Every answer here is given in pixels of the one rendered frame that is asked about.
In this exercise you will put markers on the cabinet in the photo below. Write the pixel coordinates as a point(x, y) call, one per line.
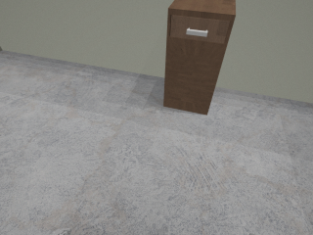
point(192, 66)

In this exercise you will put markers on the handle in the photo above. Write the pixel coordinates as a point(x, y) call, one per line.
point(197, 32)

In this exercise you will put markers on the drawer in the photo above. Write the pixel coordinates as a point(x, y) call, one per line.
point(216, 29)

